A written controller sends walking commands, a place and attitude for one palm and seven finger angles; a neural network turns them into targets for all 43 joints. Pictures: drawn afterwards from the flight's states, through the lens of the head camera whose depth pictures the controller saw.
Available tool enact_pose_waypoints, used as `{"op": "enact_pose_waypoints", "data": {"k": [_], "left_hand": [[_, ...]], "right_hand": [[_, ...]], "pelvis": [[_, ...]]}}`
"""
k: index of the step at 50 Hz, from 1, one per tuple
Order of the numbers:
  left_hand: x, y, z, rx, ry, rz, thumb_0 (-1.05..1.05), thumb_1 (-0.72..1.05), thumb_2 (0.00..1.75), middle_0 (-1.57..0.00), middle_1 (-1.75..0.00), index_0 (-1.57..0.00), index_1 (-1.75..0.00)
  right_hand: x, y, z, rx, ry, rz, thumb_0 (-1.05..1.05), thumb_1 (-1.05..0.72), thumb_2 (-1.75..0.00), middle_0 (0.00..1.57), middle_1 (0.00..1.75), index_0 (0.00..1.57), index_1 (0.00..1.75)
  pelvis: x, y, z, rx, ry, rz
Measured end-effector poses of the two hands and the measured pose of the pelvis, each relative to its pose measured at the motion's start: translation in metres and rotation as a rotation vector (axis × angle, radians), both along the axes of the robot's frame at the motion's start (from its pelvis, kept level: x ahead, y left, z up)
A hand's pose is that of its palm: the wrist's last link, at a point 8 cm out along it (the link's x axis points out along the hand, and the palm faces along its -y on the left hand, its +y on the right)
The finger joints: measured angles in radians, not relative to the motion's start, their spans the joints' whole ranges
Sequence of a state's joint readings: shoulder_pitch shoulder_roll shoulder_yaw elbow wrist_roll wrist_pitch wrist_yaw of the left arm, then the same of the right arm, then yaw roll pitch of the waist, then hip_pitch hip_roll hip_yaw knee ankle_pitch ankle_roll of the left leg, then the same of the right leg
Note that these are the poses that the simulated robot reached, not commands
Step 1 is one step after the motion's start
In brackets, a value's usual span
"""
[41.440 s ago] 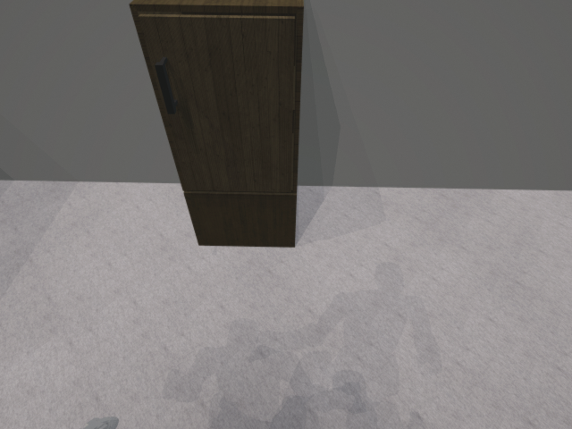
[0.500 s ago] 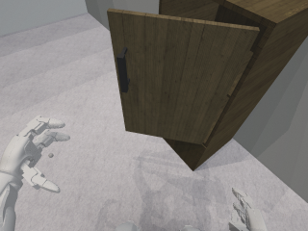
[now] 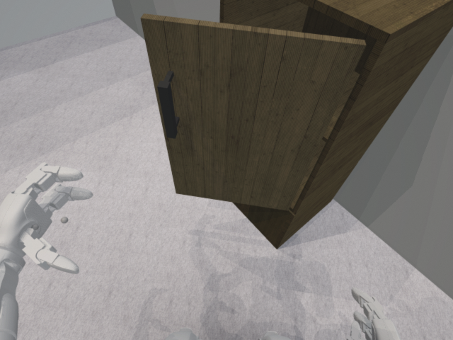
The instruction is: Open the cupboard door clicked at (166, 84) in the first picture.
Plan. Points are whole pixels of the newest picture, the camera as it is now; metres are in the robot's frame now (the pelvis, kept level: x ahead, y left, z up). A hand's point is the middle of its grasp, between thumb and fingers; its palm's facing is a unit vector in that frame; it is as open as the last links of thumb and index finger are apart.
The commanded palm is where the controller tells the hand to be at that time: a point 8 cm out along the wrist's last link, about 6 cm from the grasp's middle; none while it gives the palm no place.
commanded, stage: raise the hand with hooked fingers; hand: left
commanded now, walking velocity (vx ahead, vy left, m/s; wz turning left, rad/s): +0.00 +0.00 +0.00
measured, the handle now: (170, 106) +0.57 +0.15 +0.06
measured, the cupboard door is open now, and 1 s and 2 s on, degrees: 42 42 42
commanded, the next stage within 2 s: move the hooked fingers beside the handle in 0.10 s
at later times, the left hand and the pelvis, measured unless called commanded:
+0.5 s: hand (78, 195) +0.33 +0.26 +0.07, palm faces -0.10 -0.99 -0.03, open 14.0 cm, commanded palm +0.31 +0.31 +0.07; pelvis +0.00 +0.00 +0.00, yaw +0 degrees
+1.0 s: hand (100, 163) +0.40 +0.25 +0.07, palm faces -0.12 -0.99 -0.01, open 14.0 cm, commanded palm +0.39 +0.30 +0.07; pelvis +0.00 +0.01 -0.01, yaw -1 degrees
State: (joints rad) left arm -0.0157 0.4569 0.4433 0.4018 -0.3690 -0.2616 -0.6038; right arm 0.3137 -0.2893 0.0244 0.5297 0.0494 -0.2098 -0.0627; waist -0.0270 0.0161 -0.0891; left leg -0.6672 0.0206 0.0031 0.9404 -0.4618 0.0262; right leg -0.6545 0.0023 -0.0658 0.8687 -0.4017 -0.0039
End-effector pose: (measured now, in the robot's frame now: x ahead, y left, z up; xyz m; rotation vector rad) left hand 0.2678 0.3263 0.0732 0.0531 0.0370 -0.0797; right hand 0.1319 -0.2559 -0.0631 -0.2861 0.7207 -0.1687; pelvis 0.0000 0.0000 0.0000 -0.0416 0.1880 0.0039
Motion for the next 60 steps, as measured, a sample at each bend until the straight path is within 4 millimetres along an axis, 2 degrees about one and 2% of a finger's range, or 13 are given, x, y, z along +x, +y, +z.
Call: {"op": "enact_pose_waypoints", "data": {"k": [9,15,22,30,38,46,53,60], "left_hand": [[-0.001,0.005,0.01,-0.002,-0.007,0.012,-0.02,-0.5,0.3,-0.3,-1.2,-0.3,-1.2],[0.002,0.003,0.001,-0.017,0.02,0.005,-0.02,-0.5,0.3,-0.3,-1.2,-0.3,-1.2],[0.03,-0.006,-0.002,-0.025,-0.011,-0.02,-0.02,-0.5,0.3,-0.3,-1.2,-0.3,-1.2],[0.067,-0.006,0.001,-0.029,0.007,-0.027,-0.02,-0.5,0.3,-0.3,-1.2,-0.3,-1.2],[0.085,-0.009,-0.001,-0.034,0.005,-0.03,-0.02,-0.5,0.3,-0.3,-1.2,-0.3,-1.2],[0.104,-0.013,-0.005,-0.033,0.004,-0.031,-0.02,-0.5,0.3,-0.3,-1.2,-0.3,-1.2],[0.128,-0.02,-0.004,-0.048,0.005,-0.039,-0.02,-0.5,0.3,-0.3,-1.2,-0.3,-1.2],[0.15,-0.026,-0.001,-0.032,-0.001,-0.044,-0.02,-0.5,0.3,-0.3,-1.2,-0.29,-1.2]], "right_hand": [[0.014,0.01,-0.001,0.031,-0.036,0.024,0.01,-0.91,-0.9,0.2,0.3,0.21,0.3],[0.017,0.01,-0.004,0.023,-0.026,0.038,0.01,-0.91,-0.9,0.2,0.3,0.21,0.3],[0.006,0.005,-0.009,-0.007,0.024,0.018,0.01,-0.91,-0.9,0.2,0.3,0.21,0.3],[-0.02,-0.002,-0.015,-0.01,0.108,-0.041,0.01,-0.91,-0.9,0.2,0.3,0.21,0.3],[-0.043,-0.006,-0.021,-0.005,0.197,-0.086,0.01,-0.91,-0.9,0.2,0.3,0.21,0.3],[-0.051,-0.005,-0.025,-0.01,0.25,-0.099,0.01,-0.91,-0.9,0.2,0.3,0.21,0.3],[-0.054,-0.003,-0.029,-0.009,0.279,-0.107,0.01,-0.91,-0.9,0.2,0.3,0.21,0.3],[-0.067,-0.003,-0.034,-0.002,0.334,-0.127,0.01,-0.91,-0.9,0.2,0.3,0.21,0.3]], "pelvis": [[0.002,0.0,0.001,0.003,0.0,0.001],[0.0,0.001,-0.001,0.002,0.004,0.008],[-0.004,0.0,-0.003,0.001,0.012,0.009],[-0.001,0.001,-0.003,0.003,0.036,-0.005],[0.004,0.004,-0.003,0.005,0.06,-0.018],[0.003,0.006,-0.005,0.0,0.073,-0.014],[0.003,0.007,-0.007,-0.002,0.088,-0.015],[0.002,0.007,-0.009,-0.002,0.108,-0.021]]}}
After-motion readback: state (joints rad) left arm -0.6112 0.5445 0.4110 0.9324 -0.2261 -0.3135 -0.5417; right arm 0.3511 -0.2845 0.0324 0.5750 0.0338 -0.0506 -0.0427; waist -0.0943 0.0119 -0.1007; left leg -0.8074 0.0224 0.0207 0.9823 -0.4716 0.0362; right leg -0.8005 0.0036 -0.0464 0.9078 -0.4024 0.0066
